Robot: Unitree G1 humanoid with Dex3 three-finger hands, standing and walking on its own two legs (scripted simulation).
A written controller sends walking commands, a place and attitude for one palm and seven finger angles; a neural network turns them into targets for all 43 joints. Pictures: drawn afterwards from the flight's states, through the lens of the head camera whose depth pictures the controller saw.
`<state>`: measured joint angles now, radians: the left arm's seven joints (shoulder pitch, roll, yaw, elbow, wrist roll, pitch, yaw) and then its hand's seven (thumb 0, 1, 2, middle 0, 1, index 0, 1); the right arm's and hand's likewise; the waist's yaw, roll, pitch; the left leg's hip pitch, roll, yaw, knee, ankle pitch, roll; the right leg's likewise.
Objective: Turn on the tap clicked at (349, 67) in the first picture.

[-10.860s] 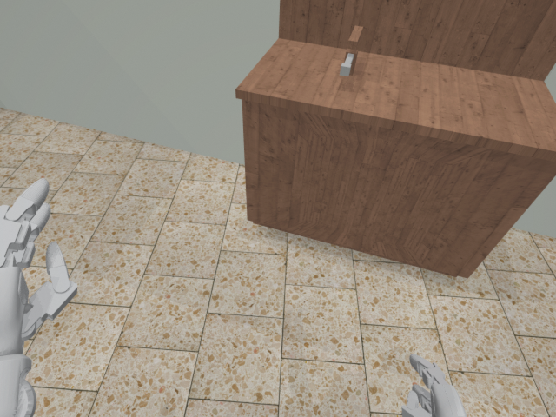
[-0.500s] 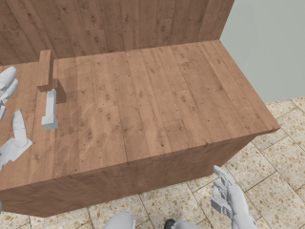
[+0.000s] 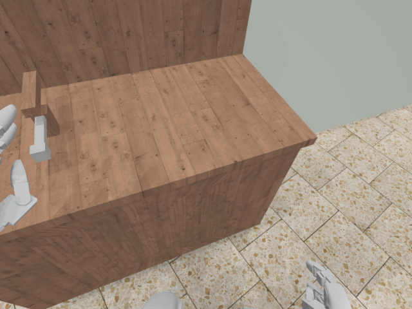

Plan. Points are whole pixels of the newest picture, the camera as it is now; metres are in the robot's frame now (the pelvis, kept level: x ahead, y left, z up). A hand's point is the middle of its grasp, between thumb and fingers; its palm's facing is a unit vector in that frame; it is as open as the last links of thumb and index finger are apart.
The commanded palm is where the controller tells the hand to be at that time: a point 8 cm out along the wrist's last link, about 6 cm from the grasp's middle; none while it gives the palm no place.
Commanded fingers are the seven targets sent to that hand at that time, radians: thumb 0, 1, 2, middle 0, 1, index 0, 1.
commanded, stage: come to a stop and stand still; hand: left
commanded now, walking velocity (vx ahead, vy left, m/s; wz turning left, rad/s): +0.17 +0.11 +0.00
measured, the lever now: (40, 152) +0.40 +0.37 +0.05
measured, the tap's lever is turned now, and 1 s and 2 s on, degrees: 0 0 0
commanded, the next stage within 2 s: none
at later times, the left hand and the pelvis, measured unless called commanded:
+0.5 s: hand out of the picture +0.16 +0.28 +0.16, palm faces +0.42 -0.83 -0.37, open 7.4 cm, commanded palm +0.09 +0.31 +0.20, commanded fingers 0.00 0.90 0.90 -0.20 -0.30 -0.20 -0.30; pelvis -0.07 +0.03 -0.02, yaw +0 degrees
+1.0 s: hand out of the picture +0.08 +0.32 +0.19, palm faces +0.42 -0.80 -0.43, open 7.4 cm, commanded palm +0.01 +0.35 +0.20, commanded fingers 0.00 0.90 0.90 -0.20 -0.30 -0.20 -0.30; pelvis -0.15 +0.07 -0.01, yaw +0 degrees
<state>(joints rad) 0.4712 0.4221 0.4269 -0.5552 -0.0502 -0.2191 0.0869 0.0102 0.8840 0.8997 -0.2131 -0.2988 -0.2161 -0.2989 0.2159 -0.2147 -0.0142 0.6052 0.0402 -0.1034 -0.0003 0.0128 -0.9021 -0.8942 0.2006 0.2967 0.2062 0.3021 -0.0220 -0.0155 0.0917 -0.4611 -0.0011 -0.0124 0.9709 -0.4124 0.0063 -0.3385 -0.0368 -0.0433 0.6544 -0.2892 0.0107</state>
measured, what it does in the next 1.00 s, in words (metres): walks backwards: left foot, then left foot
